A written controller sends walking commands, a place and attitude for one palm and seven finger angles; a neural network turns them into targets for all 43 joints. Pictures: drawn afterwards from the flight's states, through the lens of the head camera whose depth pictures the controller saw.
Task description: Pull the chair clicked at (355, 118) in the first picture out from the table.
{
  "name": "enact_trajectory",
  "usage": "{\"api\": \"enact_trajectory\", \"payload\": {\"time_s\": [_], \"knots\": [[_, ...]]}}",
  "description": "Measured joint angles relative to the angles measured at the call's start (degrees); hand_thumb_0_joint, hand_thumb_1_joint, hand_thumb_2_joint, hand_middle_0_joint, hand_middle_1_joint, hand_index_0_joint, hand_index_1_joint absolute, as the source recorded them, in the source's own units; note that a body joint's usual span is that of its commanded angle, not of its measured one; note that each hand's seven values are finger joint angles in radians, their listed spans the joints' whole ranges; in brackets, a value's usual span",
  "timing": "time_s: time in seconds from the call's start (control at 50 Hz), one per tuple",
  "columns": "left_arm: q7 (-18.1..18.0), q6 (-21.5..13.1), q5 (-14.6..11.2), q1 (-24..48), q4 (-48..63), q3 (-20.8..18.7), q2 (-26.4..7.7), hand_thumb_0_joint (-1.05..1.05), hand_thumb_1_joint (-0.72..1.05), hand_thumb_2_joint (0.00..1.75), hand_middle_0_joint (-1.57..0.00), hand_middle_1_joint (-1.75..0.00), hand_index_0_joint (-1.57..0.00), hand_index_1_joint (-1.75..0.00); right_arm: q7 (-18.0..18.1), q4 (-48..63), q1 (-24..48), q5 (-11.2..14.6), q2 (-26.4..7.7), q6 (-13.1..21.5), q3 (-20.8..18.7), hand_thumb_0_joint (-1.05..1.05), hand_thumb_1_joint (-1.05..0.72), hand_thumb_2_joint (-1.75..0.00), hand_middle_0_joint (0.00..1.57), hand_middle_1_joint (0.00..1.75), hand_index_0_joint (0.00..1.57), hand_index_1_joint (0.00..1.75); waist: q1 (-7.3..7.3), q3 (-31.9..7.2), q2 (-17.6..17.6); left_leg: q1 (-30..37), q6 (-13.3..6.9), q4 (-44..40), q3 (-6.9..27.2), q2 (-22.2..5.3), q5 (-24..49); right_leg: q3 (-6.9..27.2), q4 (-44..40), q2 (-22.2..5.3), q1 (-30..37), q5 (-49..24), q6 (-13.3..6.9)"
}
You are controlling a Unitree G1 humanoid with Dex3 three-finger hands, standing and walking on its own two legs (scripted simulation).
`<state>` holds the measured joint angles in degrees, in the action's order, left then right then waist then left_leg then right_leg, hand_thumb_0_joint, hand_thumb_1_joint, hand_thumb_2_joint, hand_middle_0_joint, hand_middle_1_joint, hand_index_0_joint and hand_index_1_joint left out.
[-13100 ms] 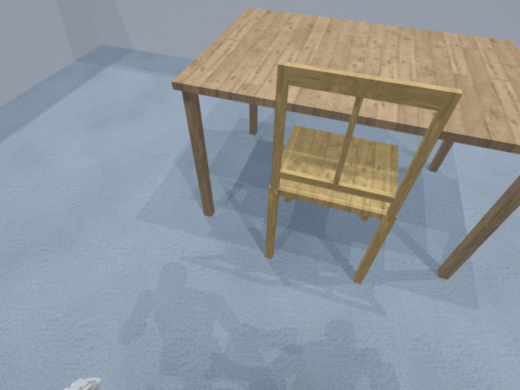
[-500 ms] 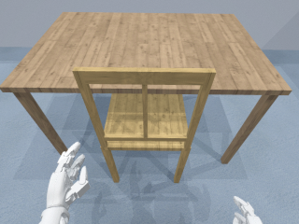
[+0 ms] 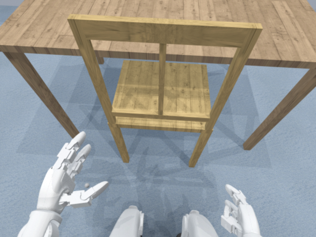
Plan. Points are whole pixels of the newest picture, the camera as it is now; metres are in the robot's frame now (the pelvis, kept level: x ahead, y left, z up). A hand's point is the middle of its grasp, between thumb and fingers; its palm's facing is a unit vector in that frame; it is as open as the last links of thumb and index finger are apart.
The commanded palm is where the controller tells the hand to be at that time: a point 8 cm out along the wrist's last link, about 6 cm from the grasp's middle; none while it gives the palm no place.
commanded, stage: raise the hand toward the chair's back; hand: left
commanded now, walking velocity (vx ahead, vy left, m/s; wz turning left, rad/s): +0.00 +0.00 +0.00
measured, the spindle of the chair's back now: (161, 84) +0.54 +0.03 +0.03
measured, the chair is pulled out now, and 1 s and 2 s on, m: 0.00 0.00 0.00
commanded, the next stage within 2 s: aim the fingers beside a spindle in 1.36 s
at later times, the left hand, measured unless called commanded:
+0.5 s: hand (71, 175) +0.24 +0.21 +0.06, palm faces +0.02 -1.00 -0.05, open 16.1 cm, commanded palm +0.22 +0.26 +0.06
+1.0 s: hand (63, 160) +0.27 +0.23 +0.07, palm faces +0.01 -1.00 -0.06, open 16.9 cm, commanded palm +0.24 +0.28 +0.07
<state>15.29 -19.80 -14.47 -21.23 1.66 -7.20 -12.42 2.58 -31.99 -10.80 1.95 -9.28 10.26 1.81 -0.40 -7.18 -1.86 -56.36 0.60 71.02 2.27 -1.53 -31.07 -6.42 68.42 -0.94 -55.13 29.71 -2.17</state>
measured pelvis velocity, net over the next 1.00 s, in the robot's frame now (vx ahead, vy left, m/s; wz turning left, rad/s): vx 0.02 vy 0.02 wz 0.00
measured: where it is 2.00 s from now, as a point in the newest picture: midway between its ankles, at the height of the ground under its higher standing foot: outside the picture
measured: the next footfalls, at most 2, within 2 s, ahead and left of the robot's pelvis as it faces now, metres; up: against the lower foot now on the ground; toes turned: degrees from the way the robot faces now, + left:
none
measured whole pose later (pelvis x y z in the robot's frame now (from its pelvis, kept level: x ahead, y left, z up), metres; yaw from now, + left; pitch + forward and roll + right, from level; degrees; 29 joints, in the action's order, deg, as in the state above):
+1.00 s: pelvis +0.02 +0.02 +0.03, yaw +0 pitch +16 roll -2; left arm 16.1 -21.8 -16.4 -16.5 -4.1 -13.4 -15.4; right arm 3.0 -31.6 -14.1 1.9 -14.0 11.2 0.3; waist 1.4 -7.5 -1.2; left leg -49.7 -1.0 63.9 1.1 -0.7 -29.7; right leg -5.3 60.5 -1.4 -48.2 27.7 -0.3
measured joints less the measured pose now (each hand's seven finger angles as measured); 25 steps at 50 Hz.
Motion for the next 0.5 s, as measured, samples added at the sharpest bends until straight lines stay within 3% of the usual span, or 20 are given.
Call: {"api": "enact_trajectory", "payload": {"time_s": [0.06, 0.12, 0.22, 0.32, 0.5], "knots": [[-2.53, 0.28, 0.02, -1.52, 0.14, -1.22, 0.42, 0.01, 0.17, 0.58, -0.13, -0.19, -0.13, -0.19, 0.32, -0.54, -2.21, -0.08, -0.16, -0.07, -0.79, 0.01, -0.90, -0.90, 0.21, 0.30, 0.21, 0.30, 0.86, -0.31, 0.02, 1.61, -0.31, -1.99, -0.86, 0.01, 0.52, 0.83, -1.67, 0.03, 1.20, -0.63, 0.31], [-4.22, -2.45, 0.23, -3.06, 0.30, -1.74, 0.70, 0.01, 0.10, 0.55, -0.12, -0.18, -0.12, -0.17, 0.41, -0.83, -3.72, -0.32, -1.52, 0.43, -1.66, 0.01, -0.90, -0.90, 0.21, 0.30, 0.21, 0.30, 1.37, -0.66, 0.10, 2.38, -0.56, -2.98, -1.23, 0.23, 0.73, 1.18, -2.55, -0.15, 1.87, -0.83, 0.59], [-3.35, -5.68, 0.46, -3.11, -0.90, -1.40, 0.16, 0.01, -0.02, 0.50, -0.11, -0.16, -0.11, -0.16, 0.69, -0.80, -3.91, -0.27, -4.35, 1.26, -2.92, 0.01, -0.90, -0.90, 0.21, 0.30, 0.21, 0.30, 1.55, -0.88, 0.56, 2.11, -0.95, -2.63, -1.34, 0.54, 0.43, 1.30, -2.31, -0.46, 1.72, -0.55, 0.95], [-3.07, -5.43, 0.51, -2.80, -0.76, -1.10, -0.39, 0.00, -0.13, 0.45, -0.10, -0.14, -0.10, -0.14, 0.96, 0.34, -2.39, -0.14, -5.31, 1.54, -3.67, 0.01, -0.90, -0.90, 0.20, 0.30, 0.20, 0.30, 1.65, -0.70, 1.13, 2.61, -1.19, -2.64, -1.36, 0.63, 0.19, 1.33, -2.55, -0.53, 2.35, -0.45, 1.17], [-2.84, -4.34, 0.40, -0.77, -1.28, -2.07, -1.05, 0.00, -0.34, 0.36, -0.08, -0.11, -0.08, -0.10, 0.38, 2.80, -0.38, -0.39, -4.00, 1.05, -1.99, 0.01, -0.91, -0.90, 0.20, 0.30, 0.20, 0.30, 1.07, -0.83, 1.29, 4.03, -1.31, -3.89, -0.82, 0.78, 0.43, 0.80, -4.38, -0.58, 4.28, -0.81, 1.39]]}}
